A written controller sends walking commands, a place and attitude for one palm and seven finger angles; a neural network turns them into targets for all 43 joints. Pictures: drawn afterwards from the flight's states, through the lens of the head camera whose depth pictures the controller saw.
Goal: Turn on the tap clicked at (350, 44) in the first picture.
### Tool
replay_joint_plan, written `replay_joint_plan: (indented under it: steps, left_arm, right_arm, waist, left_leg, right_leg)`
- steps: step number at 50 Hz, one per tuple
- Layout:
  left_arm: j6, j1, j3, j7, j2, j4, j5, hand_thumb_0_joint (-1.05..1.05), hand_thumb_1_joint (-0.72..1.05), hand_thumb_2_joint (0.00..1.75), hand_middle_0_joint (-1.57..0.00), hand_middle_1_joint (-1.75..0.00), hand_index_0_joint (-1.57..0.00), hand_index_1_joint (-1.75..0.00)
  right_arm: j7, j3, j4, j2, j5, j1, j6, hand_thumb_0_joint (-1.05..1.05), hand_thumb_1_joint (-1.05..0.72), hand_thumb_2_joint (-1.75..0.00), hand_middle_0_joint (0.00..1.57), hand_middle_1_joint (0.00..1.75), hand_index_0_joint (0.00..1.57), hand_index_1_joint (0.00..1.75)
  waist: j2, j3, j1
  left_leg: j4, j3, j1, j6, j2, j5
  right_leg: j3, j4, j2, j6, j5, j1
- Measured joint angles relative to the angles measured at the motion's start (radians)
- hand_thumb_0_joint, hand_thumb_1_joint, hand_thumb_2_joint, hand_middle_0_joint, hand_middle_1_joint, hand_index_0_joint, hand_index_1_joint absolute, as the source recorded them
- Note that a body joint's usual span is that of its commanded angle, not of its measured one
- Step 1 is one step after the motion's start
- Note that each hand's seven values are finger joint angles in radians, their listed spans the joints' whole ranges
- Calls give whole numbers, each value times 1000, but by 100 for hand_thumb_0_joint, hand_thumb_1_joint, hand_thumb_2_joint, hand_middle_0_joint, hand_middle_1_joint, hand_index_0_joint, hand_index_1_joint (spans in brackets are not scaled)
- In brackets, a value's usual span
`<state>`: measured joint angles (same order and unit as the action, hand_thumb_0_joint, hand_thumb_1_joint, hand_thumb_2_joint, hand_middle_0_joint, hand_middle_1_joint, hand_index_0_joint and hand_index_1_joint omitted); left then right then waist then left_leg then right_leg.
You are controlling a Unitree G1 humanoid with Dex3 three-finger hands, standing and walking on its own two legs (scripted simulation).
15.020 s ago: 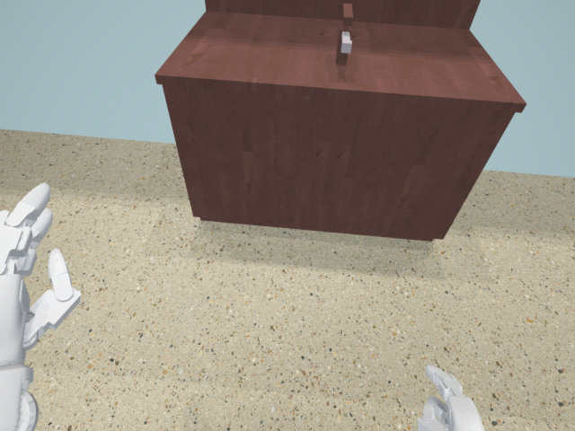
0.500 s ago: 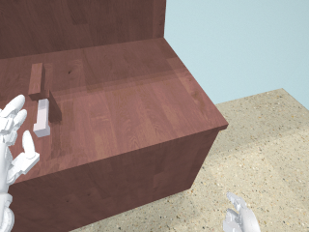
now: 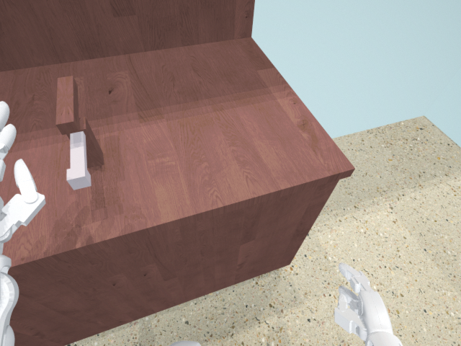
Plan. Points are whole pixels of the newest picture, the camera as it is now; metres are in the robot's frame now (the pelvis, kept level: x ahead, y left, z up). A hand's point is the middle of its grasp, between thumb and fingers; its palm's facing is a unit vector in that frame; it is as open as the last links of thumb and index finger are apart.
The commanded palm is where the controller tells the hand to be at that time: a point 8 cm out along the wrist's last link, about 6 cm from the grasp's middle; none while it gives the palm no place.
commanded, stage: come to a stop and stand still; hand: left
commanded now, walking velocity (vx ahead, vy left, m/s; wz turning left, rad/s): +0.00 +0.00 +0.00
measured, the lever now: (79, 177) +0.34 +0.30 +0.08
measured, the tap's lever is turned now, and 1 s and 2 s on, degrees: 0 0 0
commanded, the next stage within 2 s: none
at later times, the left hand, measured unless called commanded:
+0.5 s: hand out of the picture +0.14 +0.30 +0.16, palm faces +0.44 -0.84 -0.33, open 7.5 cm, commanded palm +0.08 +0.34 +0.18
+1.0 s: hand out of the picture +0.06 +0.39 +0.17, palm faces +0.50 -0.81 -0.30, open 7.4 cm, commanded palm +0.01 +0.41 +0.18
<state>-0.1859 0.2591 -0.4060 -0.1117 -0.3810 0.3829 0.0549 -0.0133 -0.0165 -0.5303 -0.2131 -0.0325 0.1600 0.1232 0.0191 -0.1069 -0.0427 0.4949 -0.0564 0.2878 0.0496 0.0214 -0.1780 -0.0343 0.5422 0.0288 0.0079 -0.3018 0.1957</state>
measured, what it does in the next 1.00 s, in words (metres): walks backwards: right foot, then left foot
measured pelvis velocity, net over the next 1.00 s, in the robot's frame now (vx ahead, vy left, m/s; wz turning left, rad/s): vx -0.13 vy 0.12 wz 0.06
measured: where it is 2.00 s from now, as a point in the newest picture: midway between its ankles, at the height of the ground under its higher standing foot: outside the picture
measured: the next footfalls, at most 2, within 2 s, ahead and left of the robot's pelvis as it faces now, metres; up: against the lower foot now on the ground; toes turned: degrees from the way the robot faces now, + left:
right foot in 0.80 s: -0.05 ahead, -0.01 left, +0.00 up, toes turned +3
left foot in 1.00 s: -0.08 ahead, +0.28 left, +0.00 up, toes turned +3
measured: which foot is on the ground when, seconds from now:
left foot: down 0.00-0.78, up 0.80-0.98, down 1.00-1.00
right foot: down 0.00-0.62, up 0.64-0.78, down 0.80-1.00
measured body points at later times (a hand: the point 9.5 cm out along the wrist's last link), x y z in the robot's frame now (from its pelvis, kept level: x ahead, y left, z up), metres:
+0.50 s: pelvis -0.06 +0.05 +0.00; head -0.07 +0.07 +0.45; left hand +0.11 +0.34 +0.18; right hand +0.13 -0.16 -0.06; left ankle +0.05 +0.10 -0.73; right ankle -0.02 -0.11 -0.73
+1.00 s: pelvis -0.13 +0.12 -0.01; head -0.13 +0.16 +0.44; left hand +0.03 +0.44 +0.18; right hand +0.05 -0.09 -0.08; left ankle -0.13 +0.26 -0.74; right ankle -0.09 -0.01 -0.73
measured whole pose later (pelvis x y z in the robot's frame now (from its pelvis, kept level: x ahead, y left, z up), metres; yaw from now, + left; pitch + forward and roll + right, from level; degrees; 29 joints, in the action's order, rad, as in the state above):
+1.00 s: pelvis -0.13 +0.12 -0.01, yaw +3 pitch -3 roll -2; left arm -0.19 0.38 -0.38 -0.11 -0.36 0.51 0.03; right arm 0.02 0.02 -0.63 -0.18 0.00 0.23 0.15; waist 0.07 -0.05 -0.05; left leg 0.62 0.07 0.26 -0.01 -0.02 -0.32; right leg 0.00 0.60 0.00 0.01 -0.27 0.29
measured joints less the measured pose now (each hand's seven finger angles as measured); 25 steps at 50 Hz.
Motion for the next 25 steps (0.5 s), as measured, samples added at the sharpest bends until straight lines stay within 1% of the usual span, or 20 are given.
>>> replay_joint_plan:
  steps: [2, 3, 4, 6, 8, 11, 14, 16, 18, 20, 23, 25]
  left_arm:
    - [-2, 74, 60, 13, 36, 64, -9, 2, 90, 90, -20, -30, -20, -30]
    - [-6, 111, 87, 22, 46, 88, -14, 2, 89, 90, -20, -30, -20, -30]
    - [-11, 145, 105, 30, 46, 106, -17, 2, 89, 90, -20, -30, -20, -30]
    - [-23, 196, 105, 39, 17, 127, -16, 2, 89, 90, -21, -30, -21, -30]
    - [-34, 210, 73, 37, -18, 118, -11, 2, 88, 90, -21, -30, -21, -30]
    - [-34, 168, 14, 21, -42, 70, -14, 2, 88, 90, -22, -30, -22, -30]
    - [-23, 97, -8, 2, -17, 22, -22, 2, 88, 90, -21, -30, -21, -30]
    - [-13, 67, 8, -7, 18, 11, -27, 2, 89, 90, -21, -30, -21, -30]
    - [-3, 57, 42, -11, 51, 12, -37, 2, 89, 90, -20, -30, -20, -30]
    - [4, 65, 78, -8, 69, 19, -47, 2, 89, 90, -20, -30, -20, -30]
    - [8, 90, 107, 2, 61, 31, -53, 2, 89, 90, -20, -30, -20, -30]
    - [6, 105, 99, 9, 40, 44, -52, 2, 89, 90, -21, -30, -20, -30]
  right_arm:
    - [-8, 3, 12, 3, 1, 3, 4, 1, -91, -90, 20, 30, 20, 30]
    - [-6, 7, 13, 6, 2, 6, 4, 1, -91, -90, 20, 30, 20, 30]
    - [-1, 12, 13, 11, 4, 12, 2, 1, -91, -90, 20, 30, 20, 30]
    - [12, 24, 8, 25, 6, 27, -6, 1, -91, -90, 20, 30, 20, 30]
    - [27, 33, 0, 37, 9, 47, -13, 1, -91, -90, 20, 30, 20, 30]
    - [43, 43, -16, 40, 13, 72, -13, 1, -91, -90, 20, 30, 20, 30]
    - [44, 45, -31, 33, 15, 87, -2, 1, -91, -90, 20, 30, 20, 30]
    - [38, 44, -40, 26, 14, 91, 6, 1, -91, -90, 20, 30, 20, 30]
    - [33, 42, -46, 24, 16, 89, 9, 1, -91, -90, 20, 30, 20, 30]
    - [29, 41, -48, 25, 19, 83, 7, 1, -91, -90, 20, 30, 20, 30]
    - [29, 40, -43, 30, 25, 68, 1, 1, -91, -90, 20, 30, 20, 30]
    - [30, 40, -38, 31, 27, 55, -3, 1, -91, -90, 20, 30, 20, 30]
  waist:
    - [-9, 11, 21]
    - [-18, 16, 32]
    - [-23, 22, 42]
    - [-18, 35, 50]
    - [-6, 46, 43]
    - [5, 53, 17]
    - [-2, 56, -4]
    - [-11, 56, -10]
    - [-16, 58, -9]
    - [-17, 60, -2]
    - [-16, 58, 12]
    - [-14, 53, 17]
  left_leg:
    - [20, -7, 12, 12, 8, -6]
    - [27, -3, 15, 15, 6, -7]
    - [30, 2, 18, 18, 5, -6]
    - [26, 7, 20, 21, 4, 1]
    - [16, 10, 20, 23, 6, 13]
    - [-11, 8, 14, 30, 11, 35]
    - [-38, 9, 10, 32, 18, 56]
    - [-56, 10, 4, 29, 22, 66]
    - [-68, 8, 0, 23, 26, 61]
    - [-76, 5, -1, 14, 30, 44]
    - [-70, -3, 9, 4, 30, 4]
    - [-27, -7, 35, -10, 26, -48]
  right_leg:
    - [2, -7, -11, -10, -17, -3]
    - [7, -16, -10, -7, -5, -7]
    - [11, -27, -8, -2, 8, -12]
    - [17, -47, -7, 4, 24, -18]
    - [20, -61, -9, 6, 36, -22]
    - [21, -65, -15, -2, 30, -18]
    - [27, -69, -21, -14, 4, -16]
    - [27, -83, -24, -18, 9, -22]
    - [23, -93, -26, -21, 10, -27]
    - [17, -104, -27, -24, 12, -30]
    - [15, -126, -31, -22, 41, -34]
    - [17, -131, -31, -15, 75, -27]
